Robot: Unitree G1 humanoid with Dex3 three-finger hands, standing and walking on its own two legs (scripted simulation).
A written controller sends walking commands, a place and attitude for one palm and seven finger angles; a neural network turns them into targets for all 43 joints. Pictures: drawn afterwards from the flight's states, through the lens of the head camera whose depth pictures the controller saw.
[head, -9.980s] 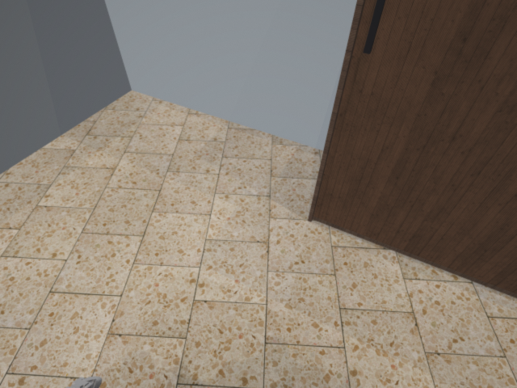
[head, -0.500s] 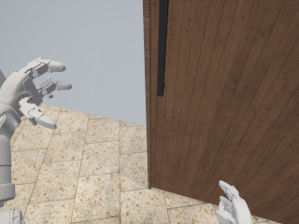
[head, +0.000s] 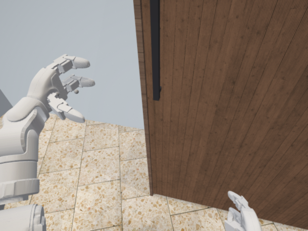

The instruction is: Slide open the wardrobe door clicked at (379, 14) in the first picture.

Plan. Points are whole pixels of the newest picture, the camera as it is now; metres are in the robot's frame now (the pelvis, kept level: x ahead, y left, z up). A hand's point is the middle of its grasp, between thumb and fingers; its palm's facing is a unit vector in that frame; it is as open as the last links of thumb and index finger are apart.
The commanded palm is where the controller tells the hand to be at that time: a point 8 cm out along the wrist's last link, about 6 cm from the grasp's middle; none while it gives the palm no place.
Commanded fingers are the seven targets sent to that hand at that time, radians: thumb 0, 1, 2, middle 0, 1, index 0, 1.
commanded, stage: move the hooked fingers beside the handle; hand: left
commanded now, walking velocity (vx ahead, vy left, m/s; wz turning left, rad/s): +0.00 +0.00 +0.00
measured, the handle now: (157, 53) +0.51 +0.05 +0.25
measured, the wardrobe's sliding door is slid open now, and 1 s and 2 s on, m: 0.00 0.00 0.00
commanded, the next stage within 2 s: feel for the door with the fingertips in 1.68 s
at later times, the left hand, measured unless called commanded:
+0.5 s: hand (109, 78) +0.39 +0.15 +0.24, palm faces -0.11 -0.99 -0.04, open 14.0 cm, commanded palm +0.38 +0.20 +0.23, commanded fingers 0.00 -0.50 0.30 -0.30 -1.20 -0.30 -1.20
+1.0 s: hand (130, 67) +0.46 +0.11 +0.23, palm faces -0.12 -0.99 -0.01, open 14.0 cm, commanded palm +0.44 +0.17 +0.23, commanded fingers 0.00 -0.50 0.30 -0.30 -1.20 -0.30 -1.20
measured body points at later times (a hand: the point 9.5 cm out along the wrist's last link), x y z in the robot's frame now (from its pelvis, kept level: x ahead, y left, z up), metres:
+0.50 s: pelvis -0.01 -0.01 +0.00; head -0.03 -0.03 +0.45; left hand +0.39 +0.20 +0.24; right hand +0.16 -0.25 -0.09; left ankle -0.02 +0.10 -0.74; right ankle +0.02 -0.11 -0.74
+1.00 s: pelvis +0.00 -0.01 +0.00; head +0.00 -0.02 +0.45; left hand +0.46 +0.17 +0.23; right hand +0.08 -0.26 -0.11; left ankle -0.02 +0.10 -0.74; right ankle +0.02 -0.11 -0.74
